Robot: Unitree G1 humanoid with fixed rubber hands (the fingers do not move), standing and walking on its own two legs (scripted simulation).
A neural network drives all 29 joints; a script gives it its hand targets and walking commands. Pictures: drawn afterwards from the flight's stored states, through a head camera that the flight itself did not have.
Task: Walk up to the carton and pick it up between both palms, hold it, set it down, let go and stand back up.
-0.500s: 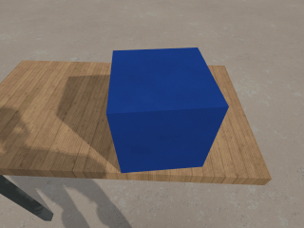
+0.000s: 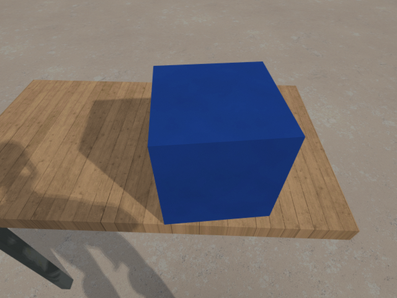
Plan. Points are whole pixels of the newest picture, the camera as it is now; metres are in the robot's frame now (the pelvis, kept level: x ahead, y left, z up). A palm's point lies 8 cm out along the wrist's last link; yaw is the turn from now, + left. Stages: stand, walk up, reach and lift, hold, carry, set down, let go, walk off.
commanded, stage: walk up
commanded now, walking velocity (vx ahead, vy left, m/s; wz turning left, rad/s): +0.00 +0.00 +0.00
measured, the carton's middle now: (213, 143) +0.42 -0.02 +0.10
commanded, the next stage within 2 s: stand in 0.04 s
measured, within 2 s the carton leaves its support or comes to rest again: neither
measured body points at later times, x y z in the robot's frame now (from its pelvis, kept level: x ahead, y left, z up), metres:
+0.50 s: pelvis -0.03 +0.00 -0.03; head +0.01 +0.02 +0.42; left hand +0.19 +0.22 -0.12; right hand +0.20 -0.20 -0.12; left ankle -0.03 +0.11 -0.74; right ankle +0.00 -0.10 -0.74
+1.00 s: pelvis -0.03 -0.03 +0.00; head +0.01 -0.03 +0.45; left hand +0.14 +0.20 -0.07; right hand +0.14 -0.22 -0.07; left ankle -0.03 +0.11 -0.74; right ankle +0.00 -0.10 -0.74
